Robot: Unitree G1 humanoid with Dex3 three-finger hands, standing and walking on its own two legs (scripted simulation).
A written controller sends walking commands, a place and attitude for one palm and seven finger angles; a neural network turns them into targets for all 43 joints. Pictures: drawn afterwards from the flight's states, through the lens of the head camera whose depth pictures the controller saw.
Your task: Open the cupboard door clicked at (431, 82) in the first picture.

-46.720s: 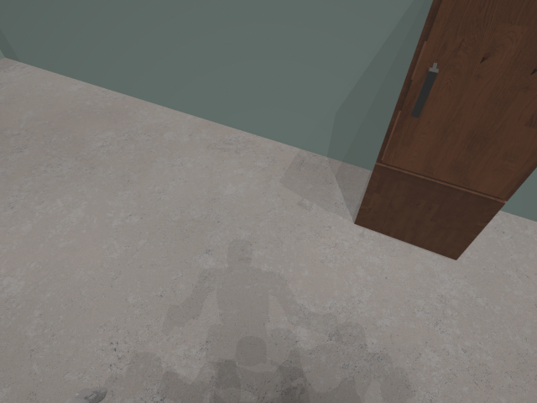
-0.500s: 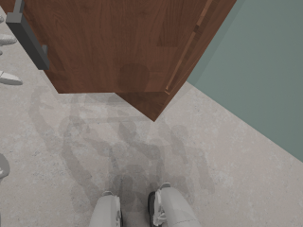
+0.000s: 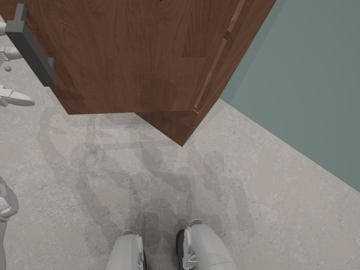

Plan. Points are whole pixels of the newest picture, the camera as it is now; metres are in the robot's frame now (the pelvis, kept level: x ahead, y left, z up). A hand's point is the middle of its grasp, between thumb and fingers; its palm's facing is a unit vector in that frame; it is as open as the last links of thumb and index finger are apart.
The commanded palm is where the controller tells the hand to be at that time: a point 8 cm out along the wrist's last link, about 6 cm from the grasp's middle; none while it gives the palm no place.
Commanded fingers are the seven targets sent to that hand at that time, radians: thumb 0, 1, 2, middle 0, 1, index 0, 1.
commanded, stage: slide the fingers in behind the handle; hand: left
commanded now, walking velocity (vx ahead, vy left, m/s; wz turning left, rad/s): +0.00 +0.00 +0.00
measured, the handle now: (37, 49) +0.55 +0.25 +0.07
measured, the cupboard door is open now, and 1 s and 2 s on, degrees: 42 41 41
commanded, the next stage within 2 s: close the thumb around the handle in 1.22 s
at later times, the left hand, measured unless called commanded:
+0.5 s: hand (29, 68) +0.50 +0.25 +0.07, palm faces +0.03 -1.00 -0.02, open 14.0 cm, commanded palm +0.48 +0.29 +0.07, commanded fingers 0.00 -0.50 0.30 -0.30 -1.20 -0.30 -1.20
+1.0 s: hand (46, 67) +0.50 +0.23 +0.06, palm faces +0.04 -1.00 -0.03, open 13.9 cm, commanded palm +0.48 +0.27 +0.07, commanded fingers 0.00 -0.50 0.30 -0.30 -1.20 -0.30 -1.20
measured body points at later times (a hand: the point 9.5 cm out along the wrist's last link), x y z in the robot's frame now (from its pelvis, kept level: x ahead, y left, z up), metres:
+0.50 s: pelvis +0.00 +0.00 +0.00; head +0.16 +0.03 +0.43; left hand +0.49 +0.31 +0.07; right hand +0.02 -0.27 -0.10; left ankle -0.01 +0.08 -0.65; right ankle +0.04 -0.13 -0.65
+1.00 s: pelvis +0.00 -0.01 +0.00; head +0.15 +0.02 +0.43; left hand +0.50 +0.28 +0.07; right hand +0.02 -0.27 -0.10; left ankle -0.01 +0.08 -0.65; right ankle +0.04 -0.13 -0.65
